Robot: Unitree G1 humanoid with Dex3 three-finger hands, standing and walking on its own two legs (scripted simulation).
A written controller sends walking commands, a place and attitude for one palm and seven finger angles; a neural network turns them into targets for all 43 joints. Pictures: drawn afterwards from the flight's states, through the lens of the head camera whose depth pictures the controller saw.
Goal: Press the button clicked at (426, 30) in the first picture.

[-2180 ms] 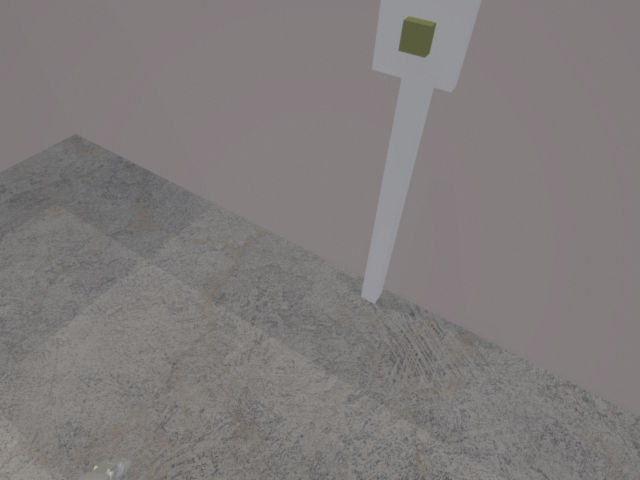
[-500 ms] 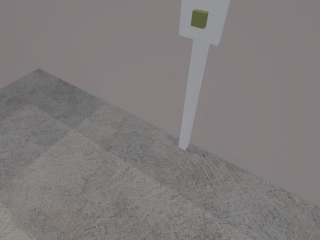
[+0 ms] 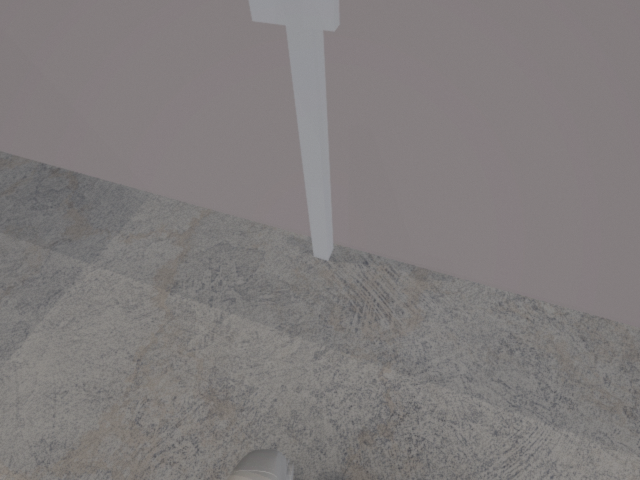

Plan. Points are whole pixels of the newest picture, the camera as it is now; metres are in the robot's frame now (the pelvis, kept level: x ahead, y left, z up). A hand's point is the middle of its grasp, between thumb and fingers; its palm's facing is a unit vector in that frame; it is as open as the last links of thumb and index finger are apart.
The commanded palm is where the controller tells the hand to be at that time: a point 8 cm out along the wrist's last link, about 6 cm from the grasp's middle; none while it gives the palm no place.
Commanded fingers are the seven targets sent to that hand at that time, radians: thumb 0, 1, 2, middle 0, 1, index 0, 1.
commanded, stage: turn to face it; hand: left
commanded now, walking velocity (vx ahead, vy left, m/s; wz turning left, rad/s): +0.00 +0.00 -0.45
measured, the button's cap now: out of the picture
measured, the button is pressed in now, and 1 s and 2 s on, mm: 0 0 0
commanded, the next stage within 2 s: take the last steps up to it in 0.46 s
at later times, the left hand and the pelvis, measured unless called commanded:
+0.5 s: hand out of the picture +0.08 +0.26 -0.17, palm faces -0.11 -0.98 -0.19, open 7.4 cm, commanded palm none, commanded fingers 0.00 0.90 0.90 -0.20 -0.30 -0.20 -0.30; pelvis +0.00 +0.07 +0.01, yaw -11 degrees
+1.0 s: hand (177, 453) +0.16 +0.24 -0.16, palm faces -0.33 -0.94 -0.12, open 7.4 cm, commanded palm none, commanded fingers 0.00 0.90 0.90 -0.20 -0.30 -0.20 -0.30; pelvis +0.04 +0.11 +0.02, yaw -16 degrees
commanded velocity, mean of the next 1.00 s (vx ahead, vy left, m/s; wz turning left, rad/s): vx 0.14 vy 0.04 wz -0.14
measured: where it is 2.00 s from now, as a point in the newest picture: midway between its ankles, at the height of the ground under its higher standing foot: (328, 429)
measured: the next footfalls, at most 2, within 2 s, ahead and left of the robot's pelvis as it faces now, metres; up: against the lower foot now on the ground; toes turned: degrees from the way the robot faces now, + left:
left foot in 0.46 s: +0.04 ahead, +0.15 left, +0.00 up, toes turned -9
right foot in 1.22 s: +0.18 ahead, -0.07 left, +0.00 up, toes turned -23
